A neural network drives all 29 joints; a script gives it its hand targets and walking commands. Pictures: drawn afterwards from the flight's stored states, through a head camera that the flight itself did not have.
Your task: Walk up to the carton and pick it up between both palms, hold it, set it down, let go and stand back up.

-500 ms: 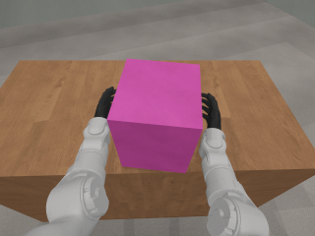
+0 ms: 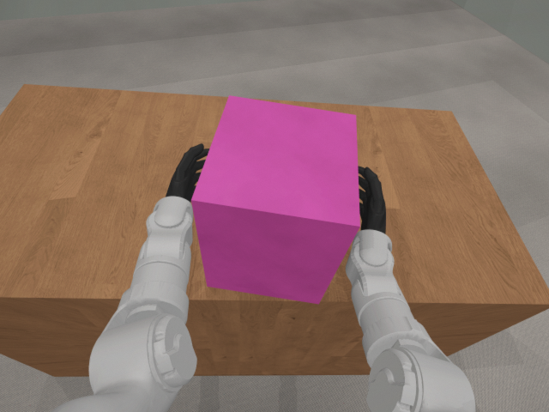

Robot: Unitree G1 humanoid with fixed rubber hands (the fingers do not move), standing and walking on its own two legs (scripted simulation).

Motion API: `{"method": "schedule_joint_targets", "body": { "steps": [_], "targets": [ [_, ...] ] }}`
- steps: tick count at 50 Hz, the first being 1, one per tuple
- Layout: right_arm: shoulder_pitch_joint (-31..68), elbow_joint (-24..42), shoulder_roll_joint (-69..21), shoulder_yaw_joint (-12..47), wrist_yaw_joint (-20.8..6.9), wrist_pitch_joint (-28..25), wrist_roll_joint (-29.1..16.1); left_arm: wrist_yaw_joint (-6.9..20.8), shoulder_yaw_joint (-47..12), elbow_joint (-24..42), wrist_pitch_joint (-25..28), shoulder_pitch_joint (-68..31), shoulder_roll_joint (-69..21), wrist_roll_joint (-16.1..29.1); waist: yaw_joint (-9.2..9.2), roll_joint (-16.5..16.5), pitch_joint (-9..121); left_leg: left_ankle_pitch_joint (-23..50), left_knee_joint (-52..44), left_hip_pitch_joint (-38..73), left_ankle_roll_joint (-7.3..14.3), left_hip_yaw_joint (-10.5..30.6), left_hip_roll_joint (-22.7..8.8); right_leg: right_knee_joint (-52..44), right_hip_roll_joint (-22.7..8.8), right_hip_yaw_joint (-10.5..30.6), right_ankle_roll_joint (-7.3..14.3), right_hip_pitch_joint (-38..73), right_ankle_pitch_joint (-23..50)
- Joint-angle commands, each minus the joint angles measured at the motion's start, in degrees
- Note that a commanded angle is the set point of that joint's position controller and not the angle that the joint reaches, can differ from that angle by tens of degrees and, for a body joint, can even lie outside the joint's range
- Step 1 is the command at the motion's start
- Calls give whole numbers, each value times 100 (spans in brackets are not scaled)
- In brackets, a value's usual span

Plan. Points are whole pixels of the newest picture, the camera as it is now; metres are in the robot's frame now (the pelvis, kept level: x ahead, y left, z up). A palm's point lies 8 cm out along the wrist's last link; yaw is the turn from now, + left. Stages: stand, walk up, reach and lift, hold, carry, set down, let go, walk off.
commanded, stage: reach and lift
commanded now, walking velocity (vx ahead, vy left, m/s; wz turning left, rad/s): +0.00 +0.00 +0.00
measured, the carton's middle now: (276, 206) +0.42 -0.02 +0.03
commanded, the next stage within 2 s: none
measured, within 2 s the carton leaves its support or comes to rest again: leaves its support in 0.50 s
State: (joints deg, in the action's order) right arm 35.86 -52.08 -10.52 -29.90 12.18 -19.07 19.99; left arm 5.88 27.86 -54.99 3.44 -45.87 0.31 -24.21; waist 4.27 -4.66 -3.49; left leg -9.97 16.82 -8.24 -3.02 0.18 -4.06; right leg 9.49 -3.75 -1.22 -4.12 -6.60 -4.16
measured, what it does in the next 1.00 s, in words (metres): stands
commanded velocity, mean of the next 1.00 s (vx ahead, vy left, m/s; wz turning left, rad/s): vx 0.00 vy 0.00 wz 0.00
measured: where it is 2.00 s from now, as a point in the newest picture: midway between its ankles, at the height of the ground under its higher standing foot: outside the picture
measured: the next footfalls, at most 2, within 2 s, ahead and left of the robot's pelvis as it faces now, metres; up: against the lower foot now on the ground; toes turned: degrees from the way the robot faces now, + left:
none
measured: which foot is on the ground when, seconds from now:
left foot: down 0.00-1.00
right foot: down 0.00-1.00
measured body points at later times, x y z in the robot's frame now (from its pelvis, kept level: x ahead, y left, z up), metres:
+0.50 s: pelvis -0.01 -0.01 +0.00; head +0.04 +0.03 +0.45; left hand +0.43 +0.13 +0.07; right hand +0.37 -0.16 +0.06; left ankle -0.01 +0.15 -0.75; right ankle +0.01 -0.17 -0.75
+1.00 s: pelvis -0.02 -0.01 +0.00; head +0.03 +0.02 +0.45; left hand +0.43 +0.13 +0.07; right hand +0.37 -0.16 +0.07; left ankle -0.01 +0.15 -0.75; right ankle +0.00 -0.16 -0.75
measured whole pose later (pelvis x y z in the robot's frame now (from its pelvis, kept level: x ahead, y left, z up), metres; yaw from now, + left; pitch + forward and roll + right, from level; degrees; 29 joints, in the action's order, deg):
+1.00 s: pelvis -0.02 -0.01 +0.00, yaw -1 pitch +8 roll -1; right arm 41.8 -67.0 -4.3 -24.2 15.0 -30.2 13.7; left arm -0.5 18.9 -65.5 13.8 -48.5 4.6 -15.2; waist 2.4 -2.7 3.5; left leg -6.6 15.6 -17.3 -3.3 -2.4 -5.1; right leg 7.4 -3.2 -1.7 -3.1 -15.7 0.0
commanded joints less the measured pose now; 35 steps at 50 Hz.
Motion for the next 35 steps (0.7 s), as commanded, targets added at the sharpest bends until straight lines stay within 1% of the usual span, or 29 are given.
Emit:
{"method": "schedule_joint_targets", "body": {
  "steps": [1, 2, 3, 4, 6, 8, 9, 10, 11, 12, 13, 14, 15, 16, 17, 20, 21, 22, 24, 25, 26, 27, 28, 29, 30, 32, 33, 34, 35],
  "targets": [
    [2471, -104, -2610, 1799, -709, -268, 415, 771, -1520, -100, 44, -2252, -3141, -143, -72, 847, 2204, 2203, 18, 541, -143, -973, 617, 201, 711, -687, 276, 1233, 1465],
    [2546, -51, -2589, 1735, -720, -245, 454, 770, -1390, -103, 20, -2401, -2993, -183, -40, 689, 2175, 1877, -71, 436, -69, -942, 646, 227, 634, -742, 184, 1235, 1409],
    [2645, -43, -2683, 1725, -679, -292, 482, 759, -1441, -178, 28, -2464, -3002, -244, -188, 743, 2391, 1698, -124, 414, -63, -1010, 669, 175, 650, -673, 239, 1293, 1282],
    [2643, -196, -2555, 1593, -690, -240, 439, 752, -1505, -253, 11, -2419, -2946, -163, -107, 674, 2206, 1763, -148, 384, -95, -1001, 614, 162, 688, -740, 240, 1184, 1172],
    [2651, -214, -2548, 1523, -685, -257, 514, 661, -1519, 26, 26, -2568, -3100, -138, -66, 903, 2349, 1893, -76, 535, -123, -938, 597, 103, 691, -757, 278, 974, 963],
    [2750, -266, -2452, 1417, -721, -253, 475, 640, -1471, -52, -25, -2467, -3033, -254, -201, 978, 2158, 2048, -28, 608, -135, -962, 547, 126, 726, -838, 305, 829, 945],
    [2512, -208, -2443, 1506, -669, -297, 462, 678, -1550, 29, -16, -2471, -2996, -166, -10, 689, 2091, 2010, -32, 621, -102, -1018, 570, 118, 698, -823, 289, 888, 1126],
    [2647, -268, -2481, 1576, -646, -268, 377, 710, -1365, -132, -95, -2477, -2900, -190, -179, 755, 2029, 1798, -101, 468, -68, -1039, 626, 164, 684, -729, 265, 1103, 1216],
    [2694, -223, -2587, 1566, -638, -414, 524, 667, -1563, 80, 59, -2600, -3210, -109, 44, 901, 2385, 1995, -36, 418, -121, -1004, 654, 245, 672, -817, 222, 1140, 1405],
    [2714, -150, -2417, 1689, -614, -472, 464, 655, -1587, 38, 92, -2664, -3089, -68, 27, 769, 2629, 2049, -67, 353, -86, -1009, 636, 276, 648, -801, 245, 1090, 1593],
    [2827, -313, -2422, 1625, -604, -423, 499, 653, -1583, -45, 113, -2751, -3127, -81, -95, 847, 2620, 1940, -20, 351, -104, -991, 623, 221, 665, -760, 237, 1030, 1305],
    [2821, -370, -2463, 1617, -628, -505, 440, 625, -1568, 43, 92, -2640, -3150, -149, -138, 921, 2514, 2158, -4, 498, -117, -1063, 648, 230, 683, -759, 264, 1055, 1365],
    [2705, -114, -2417, 1912, -597, -667, 480, 605, -1731, 207, 223, -2707, -3220, -30, 33, 692, 2835, 2510, 126, 635, -128, -1033, 612, 282, 729, -745, 253, 1029, 1824],
    [2839, -390, -2488, 1753, -585, -686, 386, 571, -1689, 262, 279, -2764, -3147, -57, -49, 906, 2755, 2851, 230, 686, -152, -981, 579, 363, 728, -756, 242, 1064, 2022],
    [2849, -233, -2448, 1891, -575, -894, 467, 580, -1905, 262, 366, -2761, -3345, -30, -20, 942, 3122, 3008, 293, 716, -195, -947, 563, 360, 745, -762, 275, 1037, 2205],
    [3184, -355, -2508, 2026, -520, -1122, 482, 523, -1818, 4, 639, -3078, -3177, 63, -113, 553, 3364, 2446, 197, 317, -82, -984, 643, 433, 656, -754, 221, 1214, 2283],
    [3334, -390, -2463, 2016, -542, -1196, 478, 483, -1882, -25, 727, -3135, -3237, 58, -122, 729, 3389, 2539, 149, 335, -114, -972, 603, 425, 662, -735, 251, 1096, 2215],
    [3294, -617, -2454, 1937, -558, -1238, 473, 431, -1969, 80, 868, -3273, -3203, 194, -7, 700, 3264, 2575, 134, 427, -132, -959, 574, 343, 688, -766, 262, 1034, 2006],
    [3567, -528, -2450, 1962, -545, -1484, 512, 421, -2047, 86, 1061, -3407, -3275, 218, -56, 639, 3567, 2552, 218, 462, -119, -957, 572, 334, 692, -759, 289, 1013, 2050],
    [3468, -935, -2545, 1855, -529, -1428, 596, 412, -1941, -293, 1082, -3417, -3283, 141, -128, 729, 3127, 2207, 49, 348, -116, -987, 612, 185, 674, -782, 310, 890, 1574],
    [3651, -850, -2535, 1920, -525, -1545, 672, 376, -2036, 76, 1255, -3777, -3273, 276, -14, 687, 3477, 2323, 100, 374, -103, -952, 575, 301, 657, -788, 293, 959, 1894],
    [3505, -1083, -2598, 1843, -533, -1556, 676, 344, -1984, -74, 1279, -3757, -3223, 155, -26, 855, 3466, 2245, 51, 393, -105, -976, 615, 227, 645, -732, 354, 838, 1751],
    [3675, -1332, -2512, 1770, -533, -1565, 670, 352, -1826, -513, 1311, -3671, -3118, 112, -147, 594, 3003, 1836, -54, 244, -21, -1042, 602, 189, 642, -762, 337, 716, 1396],
    [3683, -1195, -2563, 1859, -554, -1671, 693, 320, -1885, -358, 1416, -3637, -3217, 118, -142, 646, 3383, 1807, -58, 357, -22, -1079, 607, 174, 656, -743, 370, 811, 1411],
    [3724, -1614, -2535, 1649, -538, -1551, 736, 319, -1737, -769, 1404, -3722, -3041, 120, -92, 726, 2989, 1377, -163, 210, 10, -1120, 641, 120, 580, -706, 357, 700, 1033],
    [3979, -1343, -2499, 1652, -537, -1646, 693, 264, -1874, -662, 1500, -3883, -3011, 116, -261, 635, 3262, 1420, -155, 151, 54, -1111, 625, 94, 643, -732, 348, 575, 1045],
    [3793, -1572, -2410, 1642, -492, -1668, 708, 255, -1716, -918, 1507, -3789, -3047, 88, -223, 538, 3045, 1130, -255, 105, 62, -1155, 650, 17, 624, -781, 338, 449, 785],
    [3983, -1324, -2533, 1703, -511, -1681, 697, 252, -1769, -666, 1593, -4152, -2982, 166, -263, 678, 3408, 1263, -222, 79, 35, -1127, 668, 106, 592, -710, 348, 566, 942],
    [3776, -1614, -2538, 1632, -518, -1549, 655, 241, -1685, -1116, 1493, -3761, -2969, 135, -240, 651, 3054, 963, -233, 14, 115, -1130, 658, 33, 585, -630, 375, 541, 735]
  ]
}}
